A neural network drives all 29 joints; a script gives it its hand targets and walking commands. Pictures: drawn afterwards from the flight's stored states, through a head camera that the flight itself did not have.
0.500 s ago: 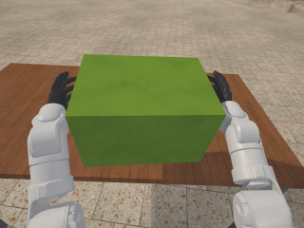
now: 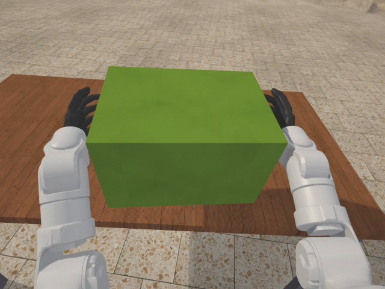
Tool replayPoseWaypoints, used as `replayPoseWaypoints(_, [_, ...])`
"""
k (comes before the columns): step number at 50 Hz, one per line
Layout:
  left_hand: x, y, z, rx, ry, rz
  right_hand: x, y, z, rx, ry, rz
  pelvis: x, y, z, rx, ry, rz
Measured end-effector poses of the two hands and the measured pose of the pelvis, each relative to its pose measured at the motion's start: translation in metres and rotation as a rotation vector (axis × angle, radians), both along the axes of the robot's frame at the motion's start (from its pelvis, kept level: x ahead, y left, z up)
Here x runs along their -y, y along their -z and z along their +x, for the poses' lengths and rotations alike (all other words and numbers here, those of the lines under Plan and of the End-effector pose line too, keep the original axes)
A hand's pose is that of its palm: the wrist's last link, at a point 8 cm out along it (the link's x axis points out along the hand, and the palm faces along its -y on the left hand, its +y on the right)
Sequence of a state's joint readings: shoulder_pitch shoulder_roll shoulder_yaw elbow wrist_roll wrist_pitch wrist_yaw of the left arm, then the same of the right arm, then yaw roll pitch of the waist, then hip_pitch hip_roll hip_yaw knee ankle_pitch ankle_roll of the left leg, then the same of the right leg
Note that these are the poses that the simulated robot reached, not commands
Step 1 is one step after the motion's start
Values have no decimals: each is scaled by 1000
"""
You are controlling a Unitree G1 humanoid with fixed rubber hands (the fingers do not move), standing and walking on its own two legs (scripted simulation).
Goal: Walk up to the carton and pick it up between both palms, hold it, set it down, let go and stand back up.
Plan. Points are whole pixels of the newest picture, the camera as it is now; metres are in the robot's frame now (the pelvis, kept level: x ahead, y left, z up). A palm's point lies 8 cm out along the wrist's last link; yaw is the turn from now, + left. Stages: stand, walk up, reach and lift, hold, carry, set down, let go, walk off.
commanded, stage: hold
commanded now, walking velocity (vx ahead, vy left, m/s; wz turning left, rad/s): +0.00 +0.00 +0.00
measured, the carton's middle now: (183, 136) +0.38 +0.00 +0.17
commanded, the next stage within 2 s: none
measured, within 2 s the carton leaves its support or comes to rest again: neither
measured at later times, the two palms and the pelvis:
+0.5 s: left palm (75, 135) +0.35 +0.20 +0.20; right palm (280, 134) +0.36 -0.19 +0.19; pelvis -0.01 +0.00 +0.00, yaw +0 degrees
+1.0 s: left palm (75, 134) +0.35 +0.20 +0.20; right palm (280, 130) +0.36 -0.19 +0.20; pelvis +0.00 +0.00 +0.00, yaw +0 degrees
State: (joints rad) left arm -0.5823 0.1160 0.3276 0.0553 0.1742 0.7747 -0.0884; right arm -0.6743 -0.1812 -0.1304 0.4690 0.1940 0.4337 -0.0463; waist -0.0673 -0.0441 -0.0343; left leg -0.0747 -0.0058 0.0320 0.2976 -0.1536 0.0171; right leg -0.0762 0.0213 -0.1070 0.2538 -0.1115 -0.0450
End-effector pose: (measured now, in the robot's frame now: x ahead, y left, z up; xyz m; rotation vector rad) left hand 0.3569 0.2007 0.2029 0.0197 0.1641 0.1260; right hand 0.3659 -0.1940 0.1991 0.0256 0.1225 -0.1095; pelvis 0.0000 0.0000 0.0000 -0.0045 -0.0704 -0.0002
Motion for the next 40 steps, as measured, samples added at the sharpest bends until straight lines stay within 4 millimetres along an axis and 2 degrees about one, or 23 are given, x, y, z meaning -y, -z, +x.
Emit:
replayPoseWaypoints(11, [3,10,-4,-16,11,-11,3,6,-6,-14,11,-19,6,0,2,21,3,3])
replayPoseWaypoints(17, [0,5,-11,8,8,-11,-1,5,-12,9,13,5,6,1,-3,25,2,4])
replayPoseWaypoints(24, [-3,8,-8,-28,6,-12,-3,11,-10,-27,9,3,4,1,-9,14,-2,6])
replayPoseWaypoints(33, [-4,-5,-4,9,3,1,-4,-2,-4,11,2,-3,2,0,-6,7,-4,3])
replayPoseWaypoints(40, [-4,4,-4,-15,9,-14,-4,0,-6,-12,7,-16,1,0,-3,17,-3,2])
